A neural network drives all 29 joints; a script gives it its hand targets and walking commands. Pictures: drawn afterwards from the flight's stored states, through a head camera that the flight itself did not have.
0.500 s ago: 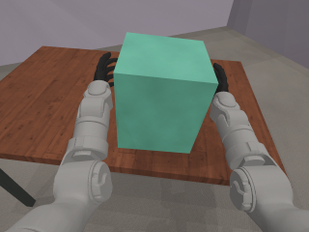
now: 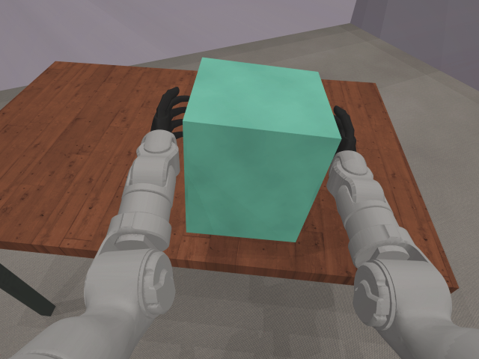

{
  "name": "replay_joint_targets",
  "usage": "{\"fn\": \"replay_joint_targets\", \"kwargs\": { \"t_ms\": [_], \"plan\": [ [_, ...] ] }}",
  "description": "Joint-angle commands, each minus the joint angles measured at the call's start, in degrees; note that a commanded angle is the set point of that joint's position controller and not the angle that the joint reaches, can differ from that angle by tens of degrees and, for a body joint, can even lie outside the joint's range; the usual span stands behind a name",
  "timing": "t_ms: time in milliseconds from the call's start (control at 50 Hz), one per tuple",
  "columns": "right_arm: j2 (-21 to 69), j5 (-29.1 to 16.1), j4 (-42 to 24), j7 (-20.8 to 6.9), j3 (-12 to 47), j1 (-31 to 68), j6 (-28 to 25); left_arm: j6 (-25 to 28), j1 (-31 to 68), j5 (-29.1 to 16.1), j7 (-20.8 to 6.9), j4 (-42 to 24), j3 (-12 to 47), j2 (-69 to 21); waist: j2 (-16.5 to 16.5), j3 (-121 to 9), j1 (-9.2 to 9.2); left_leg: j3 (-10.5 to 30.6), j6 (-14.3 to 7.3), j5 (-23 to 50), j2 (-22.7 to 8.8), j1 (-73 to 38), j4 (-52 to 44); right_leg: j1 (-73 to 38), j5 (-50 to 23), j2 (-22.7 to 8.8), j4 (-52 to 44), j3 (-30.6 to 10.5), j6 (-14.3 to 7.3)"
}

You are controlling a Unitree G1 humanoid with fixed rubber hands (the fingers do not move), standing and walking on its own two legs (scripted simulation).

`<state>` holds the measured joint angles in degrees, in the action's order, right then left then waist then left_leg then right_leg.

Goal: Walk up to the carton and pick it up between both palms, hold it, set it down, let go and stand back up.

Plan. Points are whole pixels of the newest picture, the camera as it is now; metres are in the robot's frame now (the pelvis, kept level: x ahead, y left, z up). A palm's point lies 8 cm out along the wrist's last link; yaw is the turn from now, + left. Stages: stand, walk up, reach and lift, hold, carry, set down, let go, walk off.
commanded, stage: set down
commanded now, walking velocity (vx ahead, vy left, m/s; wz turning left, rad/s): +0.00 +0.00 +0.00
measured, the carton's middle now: (250, 153) +0.43 -0.05 +0.10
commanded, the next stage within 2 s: none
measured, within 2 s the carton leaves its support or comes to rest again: rests again in 1.30 s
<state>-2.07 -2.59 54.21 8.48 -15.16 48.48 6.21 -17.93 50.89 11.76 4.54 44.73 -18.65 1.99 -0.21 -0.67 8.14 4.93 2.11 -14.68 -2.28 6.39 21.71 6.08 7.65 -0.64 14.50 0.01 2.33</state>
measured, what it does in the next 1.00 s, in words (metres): stands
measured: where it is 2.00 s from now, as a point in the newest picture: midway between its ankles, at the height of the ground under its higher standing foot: outside the picture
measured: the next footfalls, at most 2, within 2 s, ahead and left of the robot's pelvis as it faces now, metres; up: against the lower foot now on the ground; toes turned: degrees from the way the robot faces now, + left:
none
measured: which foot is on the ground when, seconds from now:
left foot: down 0.00-1.00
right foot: down 0.00-1.00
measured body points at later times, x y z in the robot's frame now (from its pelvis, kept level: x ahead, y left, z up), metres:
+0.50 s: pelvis -0.01 -0.01 +0.00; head -0.01 +0.01 +0.45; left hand +0.44 +0.08 +0.14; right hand +0.39 -0.22 +0.13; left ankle -0.03 +0.14 -0.75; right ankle +0.00 -0.15 -0.75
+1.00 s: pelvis -0.01 -0.01 +0.00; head +0.00 +0.00 +0.45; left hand +0.45 +0.06 +0.12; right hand +0.37 -0.24 +0.12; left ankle -0.03 +0.14 -0.75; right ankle +0.00 -0.15 -0.75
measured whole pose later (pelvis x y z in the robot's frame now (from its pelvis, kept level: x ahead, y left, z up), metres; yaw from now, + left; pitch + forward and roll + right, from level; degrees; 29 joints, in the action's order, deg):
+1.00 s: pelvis -0.01 -0.01 +0.00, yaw -3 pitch +2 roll +0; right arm 4.3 17.8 49.9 3.4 -33.5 46.0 0.1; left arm -5.9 53.7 18.3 2.5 58.3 -28.7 -0.4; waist -1.3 -1.1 7.5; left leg 1.2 2.5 -11.6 -2.7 7.4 17.4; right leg 11.1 6.5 -0.8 16.1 -1.3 1.7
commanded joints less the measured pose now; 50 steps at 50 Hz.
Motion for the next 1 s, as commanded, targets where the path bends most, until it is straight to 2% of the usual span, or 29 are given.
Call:
{"fn": "replay_joint_targets", "kwargs": {
  "t_ms": [0, 60, 80, 120, 140, 160, 180, 220, 260, 320, 360, 380, 400, 440, 480, 500, 540, 620, 640, 660, 680, 740, 780, 800, 880, 900, 920, 940, 980],
  "plan": [
    [30.9, 1.2, -19.5, -8.2, 15.5, 46.9, -5.7, 4.4, 37.7, -5.7, -7.3, -4.1, 19.8, -41.5, 1.4, -36.3, 1.26, -4.4, 4.0, 27.8, 4.6, -13.7, 1.6, -7.2, -25.5, 5.2, 2.8, 7.1, 0.1],
    [31.9, 1.7, -22.8, -8.4, 16.0, 51.4, -6.5, 5.8, 40.3, -6.1, -7.2, -4.0, 20.4, -40.2, 1.0, -40.2, 0.24, -4.6, 4.0, 29.5, 4.7, -12.0, 1.7, -8.9, -30.0, 4.6, 3.2, 7.1, 1.1],
    [32.9, 1.2, -23.1, -8.3, 16.1, 49.3, -7.2, 6.7, 42.3, -6.6, -6.9, -5.6, 21.5, -41.3, 2.6, -41.4, 0.27, -5.2, 4.3, 30.3, 5.4, -11.1, 1.7, -10.2, -32.6, 5.0, 3.9, 6.2, 0.5],
    [33.3, 0.7, -26.2, -8.5, 18.6, 50.6, -6.8, 7.1, 37.8, -5.9, -6.7, -3.9, 19.4, -40.5, -0.2, -41.5, -0.46, -5.0, 3.5, 31.2, 4.9, -9.4, 2.5, -12.1, -36.9, 4.3, 6.1, 5.9, 0.8],
    [33.8, 0.6, -26.7, -8.7, 18.8, 50.6, -6.5, 7.3, 38.1, -5.9, -7.0, -3.4, 19.7, -41.4, 0.6, -41.9, -0.76, -4.9, 3.3, 32.9, 4.6, -8.9, 2.4, -13.7, -39.9, 3.9, 6.0, 5.9, 1.5],
    [34.7, 0.9, -23.9, -8.6, 19.1, 49.2, -5.4, 6.8, 38.3, -6.1, -7.2, -2.2, 18.9, -39.7, -0.1, -39.8, -0.99, -5.6, 3.0, 31.1, 4.9, -7.6, 1.9, -13.5, -38.1, 4.1, 6.2, 5.7, 1.4],
    [32.2, 2.4, -23.3, -8.4, 17.6, 47.7, -4.9, 6.4, 37.7, -5.1, -7.6, -1.0, 19.2, -39.6, 0.5, -38.2, 0.54, -4.7, 3.2, 28.8, 5.2, -6.8, 0.7, -13.6, -35.9, 4.0, 5.9, 6.3, 1.4],
    [32.2, 2.5, -19.7, -8.5, 15.5, 47.0, -3.7, 5.8, 36.3, -4.4, -7.9, 2.2, 16.5, -37.8, 0.3, -34.3, -0.81, -6.2, 3.0, 26.4, 4.5, -6.3, 0.9, -11.8, -31.2, 3.9, 4.9, 5.9, 1.7],
    [30.4, 3.8, -16.5, -8.6, 14.2, 45.6, -3.8, 6.0, 35.6, -3.5, -8.0, 4.2, 15.5, -36.3, 1.3, -30.8, -0.45, -5.9, 2.9, 24.6, 4.9, -6.6, -1.0, -11.6, -30.8, 3.8, 4.9, 6.1, 1.4],
    [30.7, 5.9, -14.1, -8.9, 11.5, 44.9, -3.9, 7.0, 36.7, -1.7, -8.6, 5.0, 11.6, -34.7, -1.7, -30.1, -0.75, -5.7, 2.1, 18.5, 5.2, -4.8, -2.5, -11.1, -25.6, 3.5, 3.5, 5.8, 1.8],
    [30.8, 7.3, -12.9, -9.5, 9.0, 44.7, -5.3, 8.3, 40.5, -2.0, -8.7, 4.7, 11.5, -34.0, 1.2, -32.2, -0.02, -5.8, 2.2, 17.9, 5.1, -5.2, -2.9, -10.2, -25.8, 3.4, 3.5, 5.4, 1.1],
    [31.6, 9.1, -11.0, -9.9, 8.0, 42.7, -5.6, 9.0, 38.2, -1.5, -8.3, 3.5, 11.1, -34.6, 0.9, -33.2, -0.7, -6.2, 2.9, 18.2, 5.1, -6.5, -2.4, -9.1, -25.4, 3.7, 3.9, 5.4, 1.1],
    [31.4, 9.1, -11.8, -10.2, 7.1, 42.8, -6.3, 9.7, 40.0, -1.4, -8.2, 4.5, 12.2, -34.5, 1.0, -32.7, 0.65, -7.1, 3.1, 19.6, 4.4, -6.6, -2.1, -9.0, -26.6, 4.1, 3.9, 6.8, 1.1],
    [31.0, 10.5, -9.6, -10.5, 3.7, 43.3, -6.9, 10.4, 39.3, -0.4, -8.3, 4.3, 11.8, -34.6, 3.4, -33.4, 0.65, -7.3, 3.8, 20.9, 3.7, -7.2, -1.7, -8.0, -26.5, 3.4, 3.9, 7.2, 0.7],
    [30.3, 12.6, -10.9, -10.9, 2.8, 41.8, -8.5, 11.1, 39.4, 0.2, -8.6, 6.3, 9.4, -33.7, 1.2, -33.6, -0.25, -7.8, 3.8, 21.6, 3.7, -6.4, -1.9, -10.5, -29.0, 3.4, 4.3, 7.5, 1.4],
    [30.7, 13.3, -12.4, -11.2, 2.9, 42.8, -8.9, 11.5, 38.7, 0.4, -8.7, 6.7, 10.6, -34.7, 2.0, -33.2, 0.9, -7.5, 3.7, 21.8, 3.9, -7.3, -1.6, -10.4, -29.0, 3.4, 4.3, 6.9, 1.4],
    [31.1, 14.7, -12.9, -11.5, 2.8, 43.1, -9.6, 11.9, 38.9, 0.8, -9.3, 8.1, 7.8, -32.9, -0.1, -33.3, -0.31, -8.2, 2.9, 16.8, 4.5, -3.1, -3.6, -12.2, -27.9, 2.8, 4.2, 6.2, 1.8],
    [29.2, 15.3, -12.8, -12.7, 2.4, 43.8, -11.1, 12.4, 40.0, 0.6, -8.6, 7.2, 10.0, -33.2, 3.9, -33.7, 0.73, -7.9, 3.9, 16.1, 3.8, -6.5, -3.6, -9.8, -23.6, 2.9, 4.0, 7.6, 1.6],
    [29.3, 15.5, -11.1, -12.9, 2.1, 43.6, -10.6, 12.4, 39.8, 0.9, -8.4, 7.9, 9.4, -32.5, 2.5, -31.3, 1.32, -8.0, 4.5, 15.0, 3.6, -4.5, -4.1, -9.4, -20.8, 3.1, 3.5, 7.3, 1.2],
    [27.8, 16.0, -13.0, -13.1, 1.9, 44.2, -11.1, 12.3, 40.4, 0.6, -8.4, 7.2, 9.7, -32.4, 2.8, -31.9, 0.14, -7.6, 4.0, 14.3, 3.5, -5.9, -4.5, -8.7, -19.9, 3.3, 3.5, 8.3, 1.2],
    [27.5, 17.6, -12.7, -13.1, 0.0, 43.5, -11.4, 12.5, 41.3, 0.4, -8.0, 6.8, 9.9, -32.5, 3.0, -33.1, 1.12, -8.3, 3.9, 14.8, 3.6, -6.3, -3.7, -6.6, -20.1, 3.5, 2.8, 8.1, 0.7],
    [28.0, 18.3, -12.4, -13.3, -0.5, 42.7, -11.3, 12.6, 39.4, 2.1, -8.0, 8.2, 7.4, -32.1, 1.1, -33.0, 0.33, -8.1, 3.4, 14.6, 3.0, -6.6, -4.4, -8.2, -21.9, 3.3, 3.2, 7.9, 0.6],
    [29.5, 18.8, -13.4, -13.5, -0.4, 40.7, -11.3, 13.5, 40.1, 2.2, -8.2, 8.1, 7.9, -30.8, 0.9, -33.6, 1.2, -9.1, 2.9, 12.9, 3.3, -5.5, -4.8, -9.7, -22.1, 3.2, 3.5, 8.2, 1.5],
    [29.0, 18.8, -13.6, -13.9, 1.9, 41.0, -11.2, 13.7, 39.7, 2.3, -8.7, 8.8, 6.6, -30.1, -0.5, -32.7, -1.34, -8.8, 2.3, 12.8, 3.2, -4.6, -4.7, -9.2, -21.9, 2.3, 3.6, 8.3, 1.6],
    [30.3, 20.1, -11.3, -14.4, 0.3, 38.2, -10.9, 12.9, 37.4, 5.6, -9.6, 11.5, 2.9, -28.2, -0.4, -27.9, -1.68, -9.4, 1.6, 7.5, 3.8, 0.3, -6.7, -10.7, -18.4, 2.6, 3.7, 7.3, 2.3],
    [30.6, 20.1, -7.0, -14.5, -1.6, 35.3, -10.3, 13.3, 34.7, 5.5, -9.8, 12.2, 2.4, -30.6, 0.3, -25.5, -1.5, -10.3, 1.5, 8.4, 3.9, -0.2, -6.3, -8.9, -18.9, 2.0, 2.9, 6.0, 1.3],
    [31.7, 20.4, -11.3, -14.5, -1.0, 37.1, -10.3, 13.4, 34.3, 5.4, -10.1, 11.7, 1.2, -28.2, -0.6, -25.4, -1.95, -10.9, 1.0, 7.5, 4.0, -0.9, -6.7, -10.0, -18.6, 2.2, 3.4, 7.0, 2.5],
    [32.0, 20.3, -8.1, -14.7, -0.7, 35.7, -10.0, 13.8, 35.6, 6.6, -10.0, 9.9, -0.6, -27.3, -0.5, -25.2, -2.6, -9.8, 1.0, 7.2, 3.8, 0.6, -7.4, -11.1, -18.7, 2.0, 3.7, 6.1, 2.1],
    [32.5, 21.1, -8.5, -14.7, -2.5, 34.8, -10.5, 13.9, 35.7, 7.0, -10.0, 8.7, 0.6, -28.9, 0.3, -27.9, -1.3, -9.1, 1.7, 10.6, 4.1, -1.4, -7.3, -13.0, -22.9, 2.2, 3.9, 6.2, 2.1]
  ]
}}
